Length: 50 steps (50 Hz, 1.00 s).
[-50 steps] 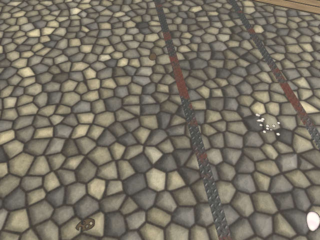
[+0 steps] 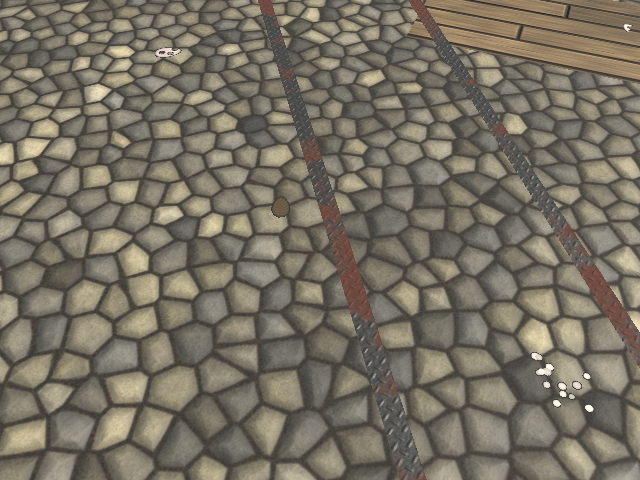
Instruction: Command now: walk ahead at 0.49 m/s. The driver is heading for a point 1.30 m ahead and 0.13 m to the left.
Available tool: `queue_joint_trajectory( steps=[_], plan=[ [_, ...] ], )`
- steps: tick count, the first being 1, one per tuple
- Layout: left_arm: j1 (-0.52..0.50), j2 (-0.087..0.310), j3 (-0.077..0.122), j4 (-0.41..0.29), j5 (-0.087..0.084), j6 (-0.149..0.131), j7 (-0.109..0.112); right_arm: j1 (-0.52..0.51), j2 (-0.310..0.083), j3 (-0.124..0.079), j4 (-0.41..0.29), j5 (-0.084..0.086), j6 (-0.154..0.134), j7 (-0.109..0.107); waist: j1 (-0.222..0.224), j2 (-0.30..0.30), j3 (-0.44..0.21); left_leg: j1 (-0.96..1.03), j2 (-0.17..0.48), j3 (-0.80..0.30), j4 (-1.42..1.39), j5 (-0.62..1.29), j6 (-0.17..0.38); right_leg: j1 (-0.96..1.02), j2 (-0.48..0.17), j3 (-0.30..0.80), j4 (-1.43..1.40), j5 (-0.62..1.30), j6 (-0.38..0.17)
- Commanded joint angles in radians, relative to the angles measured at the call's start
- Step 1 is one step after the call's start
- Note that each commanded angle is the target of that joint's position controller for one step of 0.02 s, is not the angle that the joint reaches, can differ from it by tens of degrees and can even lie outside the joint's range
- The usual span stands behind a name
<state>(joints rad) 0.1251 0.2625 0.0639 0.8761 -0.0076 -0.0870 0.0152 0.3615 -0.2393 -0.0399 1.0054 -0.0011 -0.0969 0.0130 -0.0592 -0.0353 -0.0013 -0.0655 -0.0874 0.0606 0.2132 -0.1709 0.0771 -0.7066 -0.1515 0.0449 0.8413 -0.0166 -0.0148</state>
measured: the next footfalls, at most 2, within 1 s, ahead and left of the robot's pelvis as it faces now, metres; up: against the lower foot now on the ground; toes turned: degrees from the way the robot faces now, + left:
right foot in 0.22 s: +0.32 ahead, -0.15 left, +0.00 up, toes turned -2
left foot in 0.76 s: +0.63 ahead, +0.09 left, +0.00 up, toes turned +3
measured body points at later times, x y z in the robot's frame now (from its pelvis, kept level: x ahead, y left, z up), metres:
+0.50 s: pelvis +0.29 -0.07 +0.00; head +0.31 -0.08 +0.45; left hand +0.31 +0.20 -0.13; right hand +0.43 -0.34 -0.12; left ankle +0.40 +0.11 -0.67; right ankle +0.28 -0.15 -0.75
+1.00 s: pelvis +0.58 +0.00 +0.00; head +0.60 +0.02 +0.45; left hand +0.69 +0.28 -0.13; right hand +0.62 -0.26 -0.13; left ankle +0.59 +0.08 -0.75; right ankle +0.61 -0.17 -0.67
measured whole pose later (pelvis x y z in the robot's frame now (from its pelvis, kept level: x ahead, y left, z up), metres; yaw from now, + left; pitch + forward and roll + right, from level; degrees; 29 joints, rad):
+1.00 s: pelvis +0.58 +0.00 +0.00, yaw +0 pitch +1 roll +1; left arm 0.19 0.28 0.07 0.91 -0.02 -0.08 0.01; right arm 0.29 -0.24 -0.06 0.95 -0.01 -0.10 0.03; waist -0.03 -0.04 0.01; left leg -0.20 -0.06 0.07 0.32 -0.15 0.08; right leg -0.59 -0.12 0.03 1.06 -0.25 -0.03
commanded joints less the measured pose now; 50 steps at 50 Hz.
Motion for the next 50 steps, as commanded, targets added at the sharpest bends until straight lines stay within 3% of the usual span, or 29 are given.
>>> queue_joint_trajectory(
  steps=[1, 5, 7, 9, 10, 11, 12, 13, 14, 15, 16, 17, 19, 21, 24, 28, 33, 36, 37, 38, 39, 40, 41, 42, 43, 44, 46, 48, 50],
  plan=[
    [-0.08, 0.023, -0.004, -0.065, -0.002, -0.013, -0.013, -0.009, -0.159, -0.027, -0.054, 0.011, -0.01, -0.015, 0.01, 0.072, 0.073, -0.093, 0.256, -0.128, -0.121, 0.173, 0.129, 0.057, 0.031, -0.038, -0.174, 0.143, 0.007],
    [-0.196, 0.029, -0.013, -0.113, -0.013, -0.02, -0.038, 0.074, -0.165, -0.031, -0.022, 0.018, 0.008, -0.018, -0.026, 0.074, 0.096, 0.053, 0.307, -0.135, -0.065, 0.182, 0.125, 0.028, 0.058, -0.043, -0.286, 0.1, -0.006],
    [-0.211, 0.046, -0.011, -0.134, -0.015, -0.027, -0.051, 0.082, -0.175, -0.037, -0.015, 0.019, 0.02, -0.021, -0.012, 0.086, 0.091, 0.128, 0.342, -0.147, -0.015, 0.244, 0.112, 0.032, 0.069, -0.041, -0.322, 0.023, -0.03],
    [-0.136, 0.084, 0.004, -0.124, -0.015, -0.032, -0.056, 0.053, -0.193, -0.044, -0.023, 0.019, 0.03, -0.024, 0.044, 0.118, 0.038, 0.159, 0.346, -0.137, 0.082, 0.462, 0.089, 0.166, 0.11, -0.07, -0.345, -0.051, -0.06],
    [-0.012, 0.119, 0.024, -0.089, -0.013, -0.033, -0.053, 0.029, -0.188, -0.041, -0.031, 0.016, 0.036, -0.023, 0.114, 0.121, -0.038, 0.139, 0.309, -0.103, 0.227, 0.622, 0.068, 0.339, 0.144, -0.099, -0.364, -0.047, -0.087],
    [0.179, 0.179, 0.05, -0.037, -0.007, -0.032, -0.045, 0.023, -0.158, -0.028, -0.048, 0.007, 0.037, -0.024, 0.189, 0.1, -0.169, 0.006, 0.255, -0.062, 0.46, 0.58, 0.036, 0.628, 0.095, -0.047, -0.326, -0.016, -0.133],
    [0.33, 0.282, 0.076, -0.007, 0.014, -0.026, -0.04, 0.131, -0.054, 0.004, -0.067, 0.003, 0.02, -0.015, 0.176, -0.1, -0.345, -0.41, 0.113, -0.003, 0.87, 0.219, -0.039, 1.068, -0.172, 0.372, -0.337, -0.131, -0.282],
    [0.356, 0.23, 0.06, 0.003, 0.003, -0.019, -0.041, 0.137, -0.043, 0.012, -0.05, 0.012, -0.006, -0.009, 0.179, -0.203, -0.433, -0.587, 0.029, -0.13, 1.063, -0.38, -0.047, 1.159, -0.263, 0.698, -0.506, -0.228, -0.334],
    [0.283, 0.169, 0.037, -0.005, -0.004, -0.019, -0.04, 0.045, -0.146, -0.017, -0.078, 0.04, -0.024, -0.004, 0.174, -0.151, -0.292, -0.686, 0.096, -0.182, 1.143, -0.356, -0.024, 1.053, -0.226, 0.588, -0.53, -0.274, -0.277],
    [0.189, 0.135, 0.026, -0.029, -0.002, -0.018, -0.037, -0.036, -0.161, -0.019, -0.103, 0.051, -0.033, -0.005, 0.148, -0.092, -0.171, -0.696, 0.151, -0.148, 1.12, -0.269, -0.012, 0.892, -0.19, 0.438, -0.55, -0.213, -0.243],
    [0.118, 0.107, 0.016, -0.038, 0.006, -0.02, -0.041, -0.076, -0.15, -0.023, -0.109, 0.038, -0.031, -0.012, 0.116, -0.021, -0.087, -0.658, 0.191, -0.128, 1.05, -0.191, -0.014, 0.733, -0.149, 0.33, -0.592, -0.129, -0.226],
    [0.08, 0.079, 0.008, -0.041, 0.014, -0.025, -0.045, -0.067, -0.14, -0.031, -0.105, 0.026, -0.018, -0.017, 0.077, -0.031, -0.055, -0.591, 0.225, -0.135, 0.987, -0.141, -0.016, 0.633, -0.111, 0.255, -0.625, -0.077, -0.209],
    [0.073, 0.072, 0.008, -0.028, 0.014, -0.031, -0.051, -0.024, -0.09, -0.027, -0.091, 0.02, 0.011, -0.019, 0.041, -0.041, -0.031, -0.516, 0.239, -0.127, 0.933, -0.1, -0.027, 0.534, -0.077, 0.179, -0.681, -0.037, -0.214],
    [0.103, 0.101, 0.016, -0.008, 0.012, -0.036, -0.044, -0.052, -0.084, -0.029, -0.104, 0.015, 0.024, -0.023, 0.032, -0.029, -0.001, -0.552, 0.246, -0.119, 0.867, -0.038, -0.045, 0.511, -0.071, 0.128, -0.714, 0.026, -0.228],
    [0.155, 0.119, 0.02, 0.016, 0.01, -0.029, -0.025, -0.168, -0.087, -0.034, -0.143, 0.005, 0.023, -0.022, 0.057, -0.014, 0.031, -0.637, 0.247, -0.114, 0.694, 0.118, -0.068, 0.55, -0.06, 0.077, -0.733, 0.066, -0.219],
    [0.216, 0.133, 0.021, 0.04, -0.001, -0.021, -0.012, -0.313, -0.062, -0.023, -0.182, 0.011, 0.011, -0.009, 0.102, -0.019, 0.058, -0.592, 0.204, -0.07, 0.455, 0.284, -0.069, 0.571, -0.028, 0.008, -0.744, 0.035, -0.185],
    [0.294, 0.144, 0.028, 0.087, -0.01, 0.001, -0.006, -0.434, -0.071, -0.016, -0.234, 0.021, 0.001, 0.017, 0.131, -0.021, 0.093, -0.629, 0.181, -0.072, 0.331, 0.219, -0.042, 0.737, -0.096, 0.019, -0.68, 0.049, -0.178],
    [0.268, 0.164, 0.037, 0.088, -0.013, 0.016, 0.0, -0.385, -0.108, -0.028, -0.235, 0.022, -0.009, 0.029, 0.082, -0.046, 0.053, -0.52, 0.146, -0.049, 0.296, 0.109, -0.004, 0.798, -0.12, 0.021, -0.587, 0.234, -0.15],
    [0.243, 0.168, 0.038, 0.083, -0.013, 0.021, 0.001, -0.301, -0.133, -0.043, -0.213, 0.021, -0.011, 0.027, 0.03, -0.055, 0.0, -0.388, 0.111, -0.016, 0.28, 0.097, 0.015, 0.789, -0.098, -0.003, -0.488, 0.402, -0.133],
    [0.235, 0.145, 0.028, 0.077, -0.008, 0.026, 0.001, -0.135, -0.179, -0.068, -0.16, 0.018, -0.01, 0.021, -0.043, -0.036, -0.102, -0.155, 0.093, -0.003, 0.282, 0.117, 0.043, 0.723, -0.041, -0.043, -0.296, 0.471, -0.106],
    [0.253, 0.11, 0.011, 0.052, 0.011, 0.026, 0.002, 0.049, -0.257, -0.09, -0.124, 0.006, -0.007, 0.01, -0.093, 0.085, -0.255, 0.16, 0.28, -0.221, 0.307, 0.131, 0.108, 0.507, 0.026, -0.092, 0.029, 0.19, -0.068],
    [0.383, -0.029, -0.027, 0.056, 0.007, 0.002, -0.012, 0.096, -0.308, -0.099, -0.099, 0.006, -0.002, 0.017, -0.018, 0.351, -0.37, 0.47, 0.481, -0.705, 0.173, -0.088, 0.263, 0.11, 0.218, -0.049, 0.356, -0.499, -0.01],
    [0.313, 0.079, -0.004, 0.063, -0.017, -0.021, -0.016, 0.08, -0.211, -0.071, -0.109, 0.014, -0.004, 0.018, -0.056, 0.242, -0.338, 0.447, 0.459, -0.761, 0.099, -0.192, 0.226, -0.002, 0.174, 0.086, 0.474, -0.564, -0.029],
    [0.216, 0.129, 0.01, 0.03, -0.039, -0.036, -0.019, -0.004, -0.174, -0.059, -0.124, 0.014, -0.008, 0.015, -0.043, 0.196, -0.2, 0.323, 0.433, -0.614, 0.084, -0.146, 0.182, -0.064, 0.124, 0.066, 0.485, -0.478, -0.045],
    [0.164, 0.126, 0.009, 0.018, -0.035, -0.039, -0.011, -0.088, -0.156, -0.051, -0.143, 0.008, -0.009, 0.014, -0.011, 0.107, -0.123, 0.174, 0.401, -0.5, 0.061, -0.032, 0.162, -0.029, 0.069, 0.036, 0.441, -0.379, -0.046],
    [0.139, 0.12, 0.016, 0.015, -0.019, -0.035, -0.005, -0.136, -0.131, -0.045, -0.149, -0.001, -0.011, 0.017, 0.017, 0.081, -0.068, 0.049, 0.371, -0.419, 0.033, 0.059, 0.157, 0.014, 0.037, 0.028, 0.385, -0.322, -0.041],
    [0.178, 0.082, 0.018, 0.024, -0.013, -0.009, -0.004, -0.154, -0.097, -0.036, -0.14, -0.011, -0.016, 0.021, 0.065, 0.114, -0.052, -0.06, 0.326, -0.325, -0.024, 0.118, 0.149, 0.113, 0.005, 0.033, 0.319, -0.269, -0.038],
    [0.17, 0.058, 0.017, 0.02, -0.01, 0.009, -0.001, -0.128, -0.119, -0.042, -0.122, -0.003, -0.021, 0.015, 0.076, 0.108, -0.021, -0.1, 0.319, -0.27, -0.065, 0.157, 0.162, 0.101, -0.007, 0.02, 0.253, -0.236, -0.023],
    [0.099, 0.062, 0.019, -0.006, -0.001, 0.014, 0.001, -0.097, -0.146, -0.048, -0.108, -0.003, -0.019, 0.002, 0.065, 0.086, 0.011, -0.092, 0.32, -0.237, -0.092, 0.192, 0.168, 0.034, -0.013, 0.015, 0.157, -0.148, -0.001]
  ],
)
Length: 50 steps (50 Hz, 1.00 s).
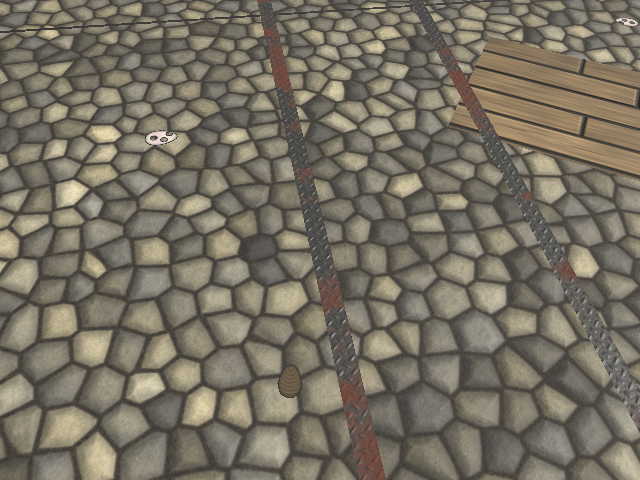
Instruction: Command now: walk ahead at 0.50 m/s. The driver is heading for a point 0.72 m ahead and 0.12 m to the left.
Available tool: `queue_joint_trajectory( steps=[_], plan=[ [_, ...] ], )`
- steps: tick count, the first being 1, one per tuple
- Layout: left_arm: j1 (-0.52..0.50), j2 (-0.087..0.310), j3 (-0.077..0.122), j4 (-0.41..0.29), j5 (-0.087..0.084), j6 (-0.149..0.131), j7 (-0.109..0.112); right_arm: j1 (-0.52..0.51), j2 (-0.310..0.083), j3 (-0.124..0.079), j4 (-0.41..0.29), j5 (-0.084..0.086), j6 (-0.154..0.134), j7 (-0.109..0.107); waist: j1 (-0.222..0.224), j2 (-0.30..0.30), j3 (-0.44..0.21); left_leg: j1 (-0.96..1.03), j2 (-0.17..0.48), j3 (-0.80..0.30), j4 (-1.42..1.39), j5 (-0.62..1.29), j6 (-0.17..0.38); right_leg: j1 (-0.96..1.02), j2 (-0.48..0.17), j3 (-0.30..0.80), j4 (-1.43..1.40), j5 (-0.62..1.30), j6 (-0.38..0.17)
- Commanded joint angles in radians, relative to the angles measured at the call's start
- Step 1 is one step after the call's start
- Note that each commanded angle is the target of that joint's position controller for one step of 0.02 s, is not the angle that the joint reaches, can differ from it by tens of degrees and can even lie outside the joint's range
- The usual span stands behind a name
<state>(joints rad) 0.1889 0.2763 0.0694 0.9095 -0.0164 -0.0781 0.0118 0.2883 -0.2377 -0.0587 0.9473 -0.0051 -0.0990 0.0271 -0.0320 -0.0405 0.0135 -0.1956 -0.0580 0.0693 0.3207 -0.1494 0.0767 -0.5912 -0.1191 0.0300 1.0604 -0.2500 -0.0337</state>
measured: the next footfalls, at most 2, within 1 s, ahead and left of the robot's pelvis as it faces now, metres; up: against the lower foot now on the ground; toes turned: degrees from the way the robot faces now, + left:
right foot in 0.32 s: +0.37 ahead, -0.16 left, +0.00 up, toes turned -3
left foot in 0.90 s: +0.67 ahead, +0.09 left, +0.00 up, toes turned +13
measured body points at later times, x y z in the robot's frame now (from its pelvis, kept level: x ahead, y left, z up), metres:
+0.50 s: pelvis +0.28 -0.08 -0.01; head +0.31 -0.09 +0.44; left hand +0.37 +0.19 -0.13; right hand +0.35 -0.35 -0.14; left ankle +0.23 +0.08 -0.66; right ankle +0.33 -0.16 -0.75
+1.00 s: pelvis +0.56 +0.00 -0.02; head +0.60 +0.01 +0.43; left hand +0.56 +0.28 -0.16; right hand +0.77 -0.23 -0.13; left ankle +0.62 +0.08 -0.75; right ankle +0.43 -0.17 -0.64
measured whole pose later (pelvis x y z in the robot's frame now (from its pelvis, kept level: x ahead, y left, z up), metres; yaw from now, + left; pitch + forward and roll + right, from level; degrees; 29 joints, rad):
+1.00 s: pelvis +0.56 +0.00 -0.02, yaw +13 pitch +2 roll -1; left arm 0.25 0.26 0.05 0.93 -0.02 -0.10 0.01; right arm 0.12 -0.27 -0.08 0.81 0.01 -0.06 0.04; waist 0.01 0.00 0.06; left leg -0.44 -0.06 0.04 0.57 -0.16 0.09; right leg -0.30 -0.03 -0.01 1.20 -0.46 0.01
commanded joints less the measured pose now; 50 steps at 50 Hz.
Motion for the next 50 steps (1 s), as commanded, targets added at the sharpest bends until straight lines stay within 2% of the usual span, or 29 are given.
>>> queue_joint_trajectory(
  steps=[1, 6, 11, 13, 14, 15, 16, 17, 18, 19, 20, 21, 22, 23, 24, 26, 28, 34, 39, 41, 42, 43, 44, 45, 46, 47, 48, 49, 50],
  plan=[
    [0.001, 0.048, 0.014, -0.051, 0.011, 0.005, 0.004, -0.008, -0.151, -0.03, -0.043, 0.003, -0.013, -0.018, 0.03, 0.086, 0.005, 0.052, 0.286, -0.228, -0.205, 0.184, 0.163, -0.109, -0.044, 0.027, -0.116, 0.137, 0.026],
    [-0.161, 0.019, 0.001, -0.093, 0.005, -0.006, -0.013, 0.059, -0.158, -0.028, -0.016, 0.014, -0.002, -0.032, -0.018, 0.097, 0.04, 0.076, 0.239, -0.126, -0.216, 0.176, 0.119, -0.069, 0.002, -0.021, -0.397, 0.355, 0.031],
    [-0.281, 0.027, -0.008, -0.144, -0.005, -0.017, -0.041, 0.134, -0.17, -0.034, 0.028, 0.022, 0.02, -0.036, -0.049, 0.102, 0.078, 0.229, 0.304, -0.132, -0.154, 0.198, 0.114, -0.095, 0.029, -0.027, -0.521, 0.292, 0.005],
    [-0.265, 0.049, -0.003, -0.15, -0.006, -0.023, -0.051, 0.123, -0.182, -0.041, 0.033, 0.025, 0.029, -0.04, -0.022, 0.116, 0.064, 0.28, 0.33, -0.138, -0.103, 0.285, 0.098, -0.053, 0.044, -0.032, -0.549, 0.22, -0.022],
    [-0.221, 0.068, 0.006, -0.142, -0.006, -0.026, -0.052, 0.104, -0.191, -0.044, 0.029, 0.025, 0.033, -0.042, 0.008, 0.13, 0.036, 0.289, 0.328, -0.131, -0.054, 0.407, 0.086, 0.023, 0.066, -0.049, -0.557, 0.185, -0.037],
    [-0.126, 0.095, 0.021, -0.116, -0.003, -0.027, -0.051, 0.078, -0.194, -0.045, 0.023, 0.027, 0.038, -0.043, 0.065, 0.137, -0.023, 0.278, 0.304, -0.105, 0.054, 0.571, 0.068, 0.165, 0.101, -0.081, -0.576, 0.183, -0.058],
    [0.045, 0.143, 0.047, -0.061, 0.001, -0.026, -0.044, 0.07, -0.169, -0.035, 0.016, 0.023, 0.042, -0.043, 0.137, 0.116, -0.128, 0.2, 0.248, -0.065, 0.251, 0.61, 0.039, 0.408, 0.108, -0.081, -0.569, 0.206, -0.089],
    [0.227, 0.222, 0.067, -0.026, 0.013, -0.022, -0.033, 0.09, -0.131, -0.017, -0.009, 0.001, 0.041, -0.044, 0.182, -0.023, -0.282, -0.026, 0.179, -0.017, 0.585, 0.289, 0.002, 0.722, -0.095, 0.159, -0.545, 0.218, -0.157],
    [0.256, 0.262, 0.071, -0.005, 0.013, -0.02, -0.042, 0.213, 0.003, 0.019, -0.006, 0.009, 0.017, -0.031, 0.105, -0.283, -0.394, -0.402, -0.007, -0.081, 0.887, -0.399, -0.048, 1.003, -0.284, 0.641, -0.694, -0.002, -0.31],
    [0.229, 0.163, 0.043, -0.017, 0.004, -0.022, -0.043, 0.134, -0.115, -0.006, -0.001, 0.033, -0.005, -0.026, 0.141, -0.163, -0.337, -0.513, 0.048, -0.197, 0.995, -0.429, -0.029, 0.962, -0.252, 0.657, -0.754, -0.112, -0.267],
    [0.143, 0.125, 0.031, -0.033, 0.003, -0.025, -0.039, 0.038, -0.158, -0.018, -0.032, 0.052, -0.02, -0.023, 0.129, -0.117, -0.199, -0.568, 0.096, -0.173, 0.999, -0.336, -0.012, 0.831, -0.222, 0.507, -0.77, -0.067, -0.223],
    [0.065, 0.107, 0.023, -0.05, 0.011, -0.026, -0.039, -0.008, -0.152, -0.018, -0.039, 0.049, -0.023, -0.03, 0.097, -0.027, -0.127, -0.529, 0.149, -0.148, 0.955, -0.24, -0.012, 0.684, -0.188, 0.398, -0.796, 0.04, -0.204],
    [0.019, 0.081, 0.016, -0.055, 0.019, -0.028, -0.041, -0.029, -0.144, -0.025, -0.039, 0.033, -0.017, -0.036, 0.07, -0.004, -0.072, -0.487, 0.178, -0.141, 0.896, -0.185, -0.017, 0.565, -0.154, 0.316, -0.826, 0.126, -0.196],
    [0.003, 0.063, 0.01, -0.052, 0.029, -0.031, -0.043, -0.006, -0.128, -0.028, -0.035, 0.029, -0.005, -0.036, 0.037, -0.028, -0.065, -0.424, 0.203, -0.15, 0.862, -0.147, -0.018, 0.497, -0.131, 0.264, -0.854, 0.165, -0.189],
    [0.006, 0.057, 0.009, -0.046, 0.028, -0.033, -0.044, 0.011, -0.105, -0.027, -0.03, 0.028, 0.008, -0.037, 0.024, -0.035, -0.06, -0.393, 0.209, -0.147, 0.832, -0.133, -0.022, 0.463, -0.119, 0.234, -0.881, 0.18, -0.193],
    [0.027, 0.08, 0.014, -0.03, 0.024, -0.039, -0.037, 0.004, -0.084, -0.026, -0.031, 0.028, 0.027, -0.039, 0.011, -0.028, -0.031, -0.413, 0.22, -0.138, 0.773, -0.094, -0.037, 0.429, -0.115, 0.168, -0.921, 0.22, -0.202],
    [0.056, 0.103, 0.021, -0.014, 0.029, -0.04, -0.023, -0.057, -0.087, -0.028, -0.049, 0.025, 0.036, -0.039, 0.023, -0.011, 0.0, -0.487, 0.225, -0.146, 0.69, 0.001, -0.053, 0.442, -0.118, 0.115, -0.949, 0.246, -0.199],
    [0.103, 0.111, 0.019, 0.011, 0.027, -0.036, -0.001, -0.215, -0.066, -0.019, -0.101, 0.026, 0.029, -0.016, 0.074, -0.01, 0.045, -0.485, 0.17, -0.115, 0.405, 0.273, -0.049, 0.483, -0.083, -0.074, -0.978, 0.284, -0.136],
    [0.173, 0.12, 0.024, 0.046, 0.016, -0.011, 0.005, -0.334, -0.051, -0.005, -0.171, 0.027, 0.028, 0.013, 0.113, 0.006, 0.087, -0.551, 0.145, -0.071, 0.291, 0.204, -0.021, 0.676, -0.142, -0.14, -0.915, 0.389, -0.122],
    [0.158, 0.139, 0.03, 0.041, 0.01, 0.005, 0.01, -0.34, -0.063, -0.008, -0.198, 0.028, 0.028, 0.029, 0.094, -0.012, 0.078, -0.523, 0.121, -0.031, 0.273, 0.105, 0.003, 0.728, -0.162, -0.165, -0.839, 0.569, -0.106],
    [0.14, 0.156, 0.035, 0.032, 0.008, 0.012, 0.015, -0.318, -0.08, -0.016, -0.205, 0.028, 0.029, 0.034, 0.072, -0.033, 0.05, -0.463, 0.092, 0.003, 0.276, 0.052, 0.019, 0.739, -0.165, -0.181, -0.776, 0.748, -0.094],
    [0.127, 0.171, 0.04, 0.024, 0.007, 0.02, 0.021, -0.266, -0.103, -0.028, -0.203, 0.027, 0.031, 0.037, 0.038, -0.057, 0.005, -0.375, 0.054, 0.036, 0.287, 0.0, 0.038, 0.744, -0.163, -0.197, -0.681, 0.928, -0.082],
    [0.109, 0.178, 0.041, 0.015, 0.008, 0.029, 0.027, -0.143, -0.14, -0.05, -0.178, 0.028, 0.034, 0.037, -0.031, -0.061, -0.063, -0.214, 0.012, 0.057, 0.265, -0.002, 0.064, 0.712, -0.143, -0.219, -0.515, 1.027, -0.061],
    [0.1, 0.173, 0.036, 0.001, 0.007, 0.031, 0.031, 0.023, -0.205, -0.084, -0.14, 0.03, 0.037, 0.024, -0.112, -0.024, -0.151, 0.056, 0.009, -0.001, 0.214, 0.049, 0.107, 0.566, -0.102, -0.234, -0.279, 0.921, -0.024],
    [0.161, 0.09, 0.008, -0.039, 0.032, 0.01, 0.02, 0.144, -0.317, -0.116, -0.123, 0.028, 0.044, 0.003, -0.098, 0.181, -0.277, 0.444, 0.253, -0.418, 0.207, 0.017, 0.244, 0.173, 0.012, -0.234, 0.103, 0.385, 0.036],
    [0.175, 0.03, -0.019, -0.056, 0.025, -0.033, 0.001, 0.11, -0.311, -0.098, -0.143, 0.024, 0.038, 0.002, -0.046, 0.262, -0.39, 0.605, 0.431, -0.89, 0.02, 0.048, 0.378, -0.082, 0.19, -0.041, 0.345, -0.337, 0.062],
    [0.083, 0.113, 0.004, -0.066, -0.016, -0.062, -0.014, 0.094, -0.232, -0.073, -0.147, 0.008, 0.035, 0.0, -0.083, 0.173, -0.335, 0.56, 0.401, -0.742, 0.014, 0.193, 0.315, -0.158, 0.117, 0.069, 0.385, -0.302, 0.038],
    [0.044, 0.119, 0.004, -0.073, -0.029, -0.071, -0.015, 0.025, -0.181, -0.059, -0.158, 0.006, 0.03, -0.002, -0.058, 0.119, -0.225, 0.412, 0.369, -0.552, 0.038, 0.392, 0.272, -0.15, 0.068, 0.047, 0.329, -0.233, 0.025],
    [0.032, 0.117, 0.01, -0.061, -0.011, -0.066, -0.006, -0.047, -0.148, -0.048, -0.171, 0.011, 0.028, 0.0, -0.015, 0.029, -0.139, 0.247, 0.322, -0.415, 0.037, 0.521, 0.233, -0.105, 0.025, 0.028, 0.243, -0.185, 0.031]
  ],
)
